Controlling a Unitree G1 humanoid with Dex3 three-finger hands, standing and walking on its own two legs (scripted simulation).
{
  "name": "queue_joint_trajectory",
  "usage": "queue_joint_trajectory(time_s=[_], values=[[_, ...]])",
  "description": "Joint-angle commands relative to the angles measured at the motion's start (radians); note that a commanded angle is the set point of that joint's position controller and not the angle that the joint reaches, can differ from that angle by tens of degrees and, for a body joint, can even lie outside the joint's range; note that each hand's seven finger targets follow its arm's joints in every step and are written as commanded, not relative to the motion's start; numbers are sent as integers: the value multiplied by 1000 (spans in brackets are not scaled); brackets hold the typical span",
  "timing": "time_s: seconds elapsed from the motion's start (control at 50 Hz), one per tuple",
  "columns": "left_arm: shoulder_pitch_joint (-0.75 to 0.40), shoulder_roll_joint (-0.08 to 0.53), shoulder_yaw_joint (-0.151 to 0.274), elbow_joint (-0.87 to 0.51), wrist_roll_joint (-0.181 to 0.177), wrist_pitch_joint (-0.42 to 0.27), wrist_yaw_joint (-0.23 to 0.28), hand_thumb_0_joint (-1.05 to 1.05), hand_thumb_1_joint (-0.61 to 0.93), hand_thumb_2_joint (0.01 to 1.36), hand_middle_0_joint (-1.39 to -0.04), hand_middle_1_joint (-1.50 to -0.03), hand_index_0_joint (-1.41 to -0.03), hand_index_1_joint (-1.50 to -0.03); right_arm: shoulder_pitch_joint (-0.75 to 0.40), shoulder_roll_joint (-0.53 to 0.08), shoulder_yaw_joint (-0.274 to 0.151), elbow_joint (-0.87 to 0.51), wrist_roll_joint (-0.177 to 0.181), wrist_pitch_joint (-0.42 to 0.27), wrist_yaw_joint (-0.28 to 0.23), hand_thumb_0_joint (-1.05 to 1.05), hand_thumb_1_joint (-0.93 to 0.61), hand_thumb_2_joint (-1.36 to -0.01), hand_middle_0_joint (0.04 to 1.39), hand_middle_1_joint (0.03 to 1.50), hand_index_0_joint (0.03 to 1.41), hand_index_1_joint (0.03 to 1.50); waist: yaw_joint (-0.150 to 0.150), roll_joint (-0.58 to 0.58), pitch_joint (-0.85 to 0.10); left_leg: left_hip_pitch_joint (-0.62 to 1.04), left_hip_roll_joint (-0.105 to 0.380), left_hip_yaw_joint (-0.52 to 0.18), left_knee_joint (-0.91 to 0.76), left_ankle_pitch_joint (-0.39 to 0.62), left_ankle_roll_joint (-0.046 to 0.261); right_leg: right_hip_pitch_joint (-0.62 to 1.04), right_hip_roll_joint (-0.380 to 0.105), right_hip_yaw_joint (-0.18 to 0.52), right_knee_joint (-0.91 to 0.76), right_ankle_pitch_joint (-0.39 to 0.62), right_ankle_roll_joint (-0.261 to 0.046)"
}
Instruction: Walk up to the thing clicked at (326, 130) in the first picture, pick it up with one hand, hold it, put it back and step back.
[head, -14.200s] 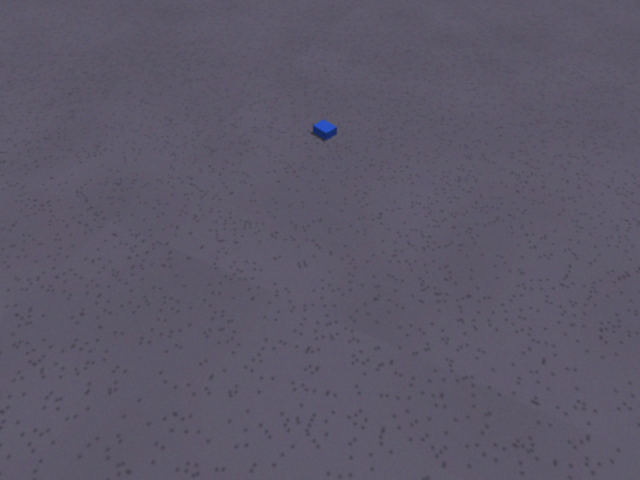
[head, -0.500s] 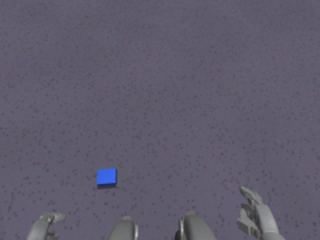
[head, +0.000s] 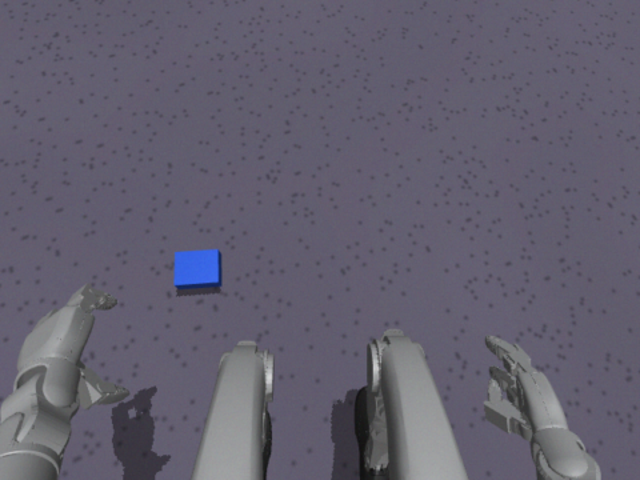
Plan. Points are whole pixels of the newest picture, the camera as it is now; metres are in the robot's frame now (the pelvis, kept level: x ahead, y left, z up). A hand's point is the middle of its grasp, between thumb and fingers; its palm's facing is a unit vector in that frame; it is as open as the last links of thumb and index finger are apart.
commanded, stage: rise first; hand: left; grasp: from above
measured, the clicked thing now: (198, 269) +0.48 +0.26 -0.51
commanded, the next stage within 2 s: none
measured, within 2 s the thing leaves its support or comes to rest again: neither
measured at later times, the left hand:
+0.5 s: hand (128, 299) +0.37 +0.32 -0.29, palm faces -0.47 -0.15 -0.87, open 14.0 cm
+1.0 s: hand (143, 280) +0.42 +0.32 -0.34, palm faces -0.46 -0.04 -0.89, open 14.0 cm
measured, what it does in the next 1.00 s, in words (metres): lowers itself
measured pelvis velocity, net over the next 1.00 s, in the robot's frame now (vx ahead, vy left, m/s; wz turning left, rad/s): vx -0.04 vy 0.01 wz -0.07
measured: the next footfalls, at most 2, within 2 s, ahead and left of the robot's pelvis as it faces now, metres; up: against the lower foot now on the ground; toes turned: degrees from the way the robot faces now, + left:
none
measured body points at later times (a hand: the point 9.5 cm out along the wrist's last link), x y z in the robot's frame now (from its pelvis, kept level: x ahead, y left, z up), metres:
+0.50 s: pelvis -0.04 +0.01 -0.14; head +0.18 +0.05 +0.25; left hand +0.39 +0.33 -0.24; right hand +0.03 -0.28 -0.26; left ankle +0.04 +0.12 -0.49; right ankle +0.07 -0.13 -0.49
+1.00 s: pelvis -0.04 +0.01 -0.18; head +0.21 +0.07 +0.19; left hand +0.44 +0.32 -0.29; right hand +0.01 -0.27 -0.28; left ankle +0.04 +0.12 -0.49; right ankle +0.07 -0.13 -0.49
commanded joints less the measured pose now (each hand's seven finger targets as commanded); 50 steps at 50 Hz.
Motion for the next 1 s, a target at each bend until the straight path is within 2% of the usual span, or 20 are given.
queue_joint_trajectory(time_s=[0.0,0.04,0.1,0.12,0.16,0.18,0.2,0.24,0.32,0.34,0.36,0.4,0.46,0.52,0.56,0.62,0.7,0.74,0.86,0.98], values=[[-216,304,97,-57,96,-71,55,0,-537,973,-106,-1027,-107,-1026,114,-174,-76,-41,-7,-23,6,0,-920,-906,201,300,200,300,5,99,-585,220,-17,26,-123,353,20,253,20,-9,-62,265,-53],[-322,349,94,2,136,-92,63,0,-530,981,-94,-1026,-96,-1025,125,-176,-76,-26,-14,-12,11,0,-903,-901,201,300,200,300,-12,82,-579,139,-21,35,-79,300,26,227,18,-11,-38,227,-50],[-410,424,126,89,198,-132,79,0,-543,1008,-77,-1027,-74,-1030,148,-183,-76,-5,-20,8,21,0,-894,-899,201,300,200,300,-1,56,-629,58,-27,51,-13,247,38,216,18,-14,-5,173,-44],[-445,442,127,105,219,-143,83,0,-531,996,-66,-1049,-74,-1041,157,-186,-79,-3,-23,13,22,0,-895,-899,200,300,200,300,-8,48,-652,46,-27,54,6,238,40,215,18,-15,3,164,-41],[-511,469,125,161,247,-165,89,0,-540,1011,-71,-1046,-74,-1044,160,-186,-73,6,-29,25,25,0,-898,-900,200,300,200,300,-22,28,-623,-32,-32,64,41,186,49,196,18,-16,13,116,-35],[-527,448,105,191,261,-175,88,0,-538,1011,-67,-1047,-72,-1043,165,-185,-71,15,-29,31,28,0,-898,-900,201,300,200,300,-32,31,-602,-50,-32,59,46,168,47,159,19,-26,30,93,-36],[-549,472,112,203,279,-186,90,0,-538,1011,-70,-1049,-73,-1046,172,-188,-71,23,-33,38,29,0,-897,-901,200,300,200,300,-28,44,-614,-44,-32,63,65,171,49,145,20,-26,39,95,-36],[-610,513,116,227,314,-209,98,0,-561,1034,-69,-1029,-61,-1038,180,-193,-69,30,-39,50,31,0,-899,-901,200,300,200,300,-41,54,-615,-76,-35,62,90,138,51,119,21,-32,61,60,-35],[-708,556,116,275,375,-253,130,0,-549,1024,-76,-1003,-67,-1013,186,-192,-61,42,-54,75,42,0,-898,-901,200,300,200,300,-60,95,-578,-115,-39,49,115,66,52,31,24,-55,105,-10,-37],[-700,560,119,298,389,-259,142,0,-544,1019,-76,-1006,-70,-1013,184,-196,-59,50,-57,83,45,0,-900,-902,200,300,200,300,-54,109,-560,-103,-36,37,113,67,48,-10,24,-64,121,-5,-39],[-724,552,102,314,408,-268,152,0,-534,1010,-71,-1003,-70,-1005,188,-201,-55,59,-62,90,50,0,-898,-901,200,300,200,300,-66,149,-546,-87,-33,22,112,68,43,-52,21,-74,148,4,-42],[-771,588,114,327,443,-280,178,0,-528,1007,-68,-997,-69,-997,192,-213,-55,66,-71,106,57,0,-897,-901,200,300,200,300,-67,207,-553,-39,-27,-1,113,81,34,-121,17,-86,185,23,-48],[-808,572,95,382,501,-283,219,0,-520,1002,-72,-982,-72,-982,208,-218,-50,80,-83,132,70,0,-894,-901,200,300,200,300,-85,249,-543,-21,-28,-15,132,126,26,-184,13,-97,226,60,-52],[-861,606,101,410,547,-281,256,0,-523,1004,-77,-967,-72,-972,223,-224,-48,86,-94,150,77,0,-894,-901,201,300,200,300,-99,252,-570,-27,-34,-7,162,152,30,-189,15,-99,238,83,-53],[-895,574,71,440,571,-279,272,0,-517,1001,-87,-953,-80,-960,223,-225,-44,96,-105,155,85,0,-893,-901,200,300,200,300,-121,276,-532,-33,-30,-23,160,139,26,-239,10,-104,256,76,-51],[-917,600,71,492,608,-271,293,0,-518,997,-81,-950,-77,-954,230,-235,-40,109,-112,161,89,0,-894,-900,201,300,200,300,-124,279,-545,-14,-29,-24,179,156,23,-258,8,-106,272,87,-51],[-946,585,52,543,641,-270,313,0,-521,996,-85,-961,-81,-965,238,-239,-34,117,-124,166,99,0,-897,-901,200,300,200,300,-145,289,-534,-18,-29,-37,196,178,20,-292,5,-113,297,101,-48],[-977,617,66,534,655,-272,320,0,-520,998,-86,-959,-82,-963,247,-240,-30,120,-131,168,103,0,-898,-901,201,300,200,300,-153,303,-549,-11,-30,-31,212,195,22,-288,7,-112,305,111,-47],[-1001,631,71,608,664,-268,340,0,-499,969,-109,-965,-111,-964,249,-235,-15,118,-144,164,109,0,-904,-903,200,300,200,300,-168,260,-525,-101,-39,-4,249,159,39,-262,14,-109,302,104,-45],[-1021,649,82,627,666,-264,354,0,-510,975,-96,-988,-101,-983,259,-245,-5,123,-159,162,116,0,-905,-903,200,300,200,300,-179,286,-545,-85,-37,-7,273,217,35,-268,14,-115,332,152,-40]])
